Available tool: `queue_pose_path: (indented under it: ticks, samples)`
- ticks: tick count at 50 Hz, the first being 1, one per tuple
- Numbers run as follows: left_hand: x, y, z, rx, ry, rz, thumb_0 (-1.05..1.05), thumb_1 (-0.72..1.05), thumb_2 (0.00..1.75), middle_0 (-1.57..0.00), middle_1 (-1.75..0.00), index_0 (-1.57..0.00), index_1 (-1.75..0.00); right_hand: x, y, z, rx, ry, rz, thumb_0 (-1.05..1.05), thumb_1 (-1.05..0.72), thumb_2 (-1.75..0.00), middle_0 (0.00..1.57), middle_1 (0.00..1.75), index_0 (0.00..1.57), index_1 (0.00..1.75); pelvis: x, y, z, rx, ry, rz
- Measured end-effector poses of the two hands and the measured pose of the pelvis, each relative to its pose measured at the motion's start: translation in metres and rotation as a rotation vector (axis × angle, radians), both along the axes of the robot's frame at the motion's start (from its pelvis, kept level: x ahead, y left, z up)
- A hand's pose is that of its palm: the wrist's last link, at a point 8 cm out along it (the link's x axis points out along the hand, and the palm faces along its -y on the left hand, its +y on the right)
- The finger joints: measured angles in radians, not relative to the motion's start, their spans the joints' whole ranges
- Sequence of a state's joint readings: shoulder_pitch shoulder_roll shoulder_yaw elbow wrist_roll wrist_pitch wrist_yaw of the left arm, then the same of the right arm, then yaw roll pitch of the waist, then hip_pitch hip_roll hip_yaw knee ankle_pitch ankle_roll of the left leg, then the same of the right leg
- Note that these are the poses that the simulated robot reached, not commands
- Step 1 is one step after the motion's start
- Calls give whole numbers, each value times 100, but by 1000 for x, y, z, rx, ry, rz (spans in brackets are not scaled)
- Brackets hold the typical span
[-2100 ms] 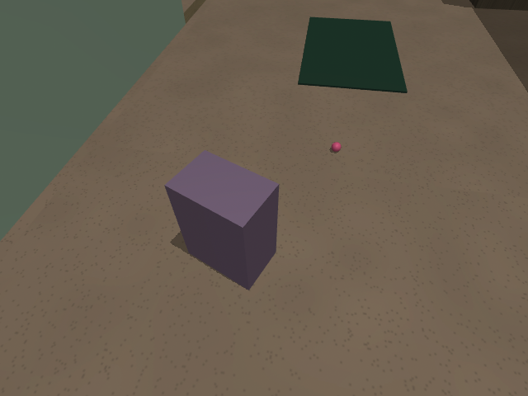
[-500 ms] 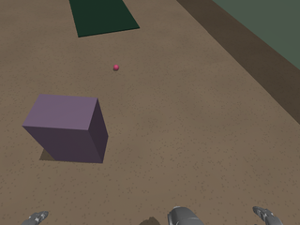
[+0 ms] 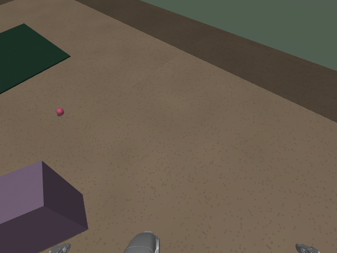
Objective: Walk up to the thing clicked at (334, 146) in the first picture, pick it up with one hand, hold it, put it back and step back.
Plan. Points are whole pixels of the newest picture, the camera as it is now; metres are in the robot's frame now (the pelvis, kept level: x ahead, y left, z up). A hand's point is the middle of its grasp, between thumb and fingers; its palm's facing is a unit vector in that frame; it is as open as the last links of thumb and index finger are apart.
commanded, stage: walk up
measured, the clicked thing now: (59, 111) +1.20 +0.99 -0.73
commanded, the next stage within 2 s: none
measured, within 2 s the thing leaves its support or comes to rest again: neither
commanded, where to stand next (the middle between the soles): +0.07 +0.01 m, yaw -44 degrees
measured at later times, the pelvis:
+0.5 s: pelvis +0.02 +0.06 +0.00, yaw -21 degrees
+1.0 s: pelvis +0.00 +0.04 -0.02, yaw -34 degrees
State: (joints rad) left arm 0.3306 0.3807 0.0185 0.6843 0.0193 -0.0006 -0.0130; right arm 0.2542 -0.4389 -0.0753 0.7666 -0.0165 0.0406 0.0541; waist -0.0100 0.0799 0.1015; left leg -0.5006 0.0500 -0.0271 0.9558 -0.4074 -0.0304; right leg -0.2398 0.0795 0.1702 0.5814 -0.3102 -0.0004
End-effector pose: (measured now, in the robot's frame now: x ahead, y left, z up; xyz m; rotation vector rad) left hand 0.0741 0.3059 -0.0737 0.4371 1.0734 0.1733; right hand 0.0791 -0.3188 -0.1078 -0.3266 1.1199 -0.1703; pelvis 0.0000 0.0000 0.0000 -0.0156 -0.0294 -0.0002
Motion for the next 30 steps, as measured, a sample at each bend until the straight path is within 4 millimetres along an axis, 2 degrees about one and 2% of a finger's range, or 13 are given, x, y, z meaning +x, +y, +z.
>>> queue_pose_path:
  ticks: [4,7,10,14,18,22,26,30]
  samples:
    - [34,16,-15,-11,0,-65,1,89,90,-21,-30,-21,-30,5,10,6,-44,-41,-74,1,-91,-90,20,30,20,30,13,20,-8,-9,6,-66]
    - [67,31,-32,-17,-4,-107,1,89,90,-20,-30,-21,-30,5,25,10,-81,-83,-120,1,-91,-90,20,30,20,30,21,35,-17,3,5,-107]
    - [97,35,-39,-21,-6,-156,1,90,90,-20,-30,-20,-30,-6,40,20,-92,-90,-161,1,-91,-90,20,30,20,30,22,46,-13,-8,-5,-175]
    - [125,34,-36,-52,16,-237,1,90,90,-20,-30,-20,-30,-28,53,38,-106,-76,-224,1,-90,-90,20,30,20,30,24,55,0,-32,-1,-232]
    - [141,30,-34,-76,35,-284,1,90,90,-20,-30,-20,-30,-54,58,44,-120,-38,-270,1,-90,-90,20,30,20,30,26,61,5,-33,12,-276]
    - [149,22,-34,-71,64,-334,1,90,90,-20,-30,-20,-30,-84,57,41,-128,-14,-329,1,-90,-90,20,30,20,30,28,63,3,-18,11,-330]
    - [157,7,-33,-49,72,-390,1,90,90,-20,-30,-20,-30,-116,52,31,-119,2,-388,1,-90,-90,20,30,20,30,23,59,-3,-8,5,-380]
    - [162,-12,-31,-21,46,-438,1,90,90,-20,-30,-20,-30,-145,43,11,-97,5,-443,1,-90,-90,20,30,20,30,13,47,-14,6,3,-430]
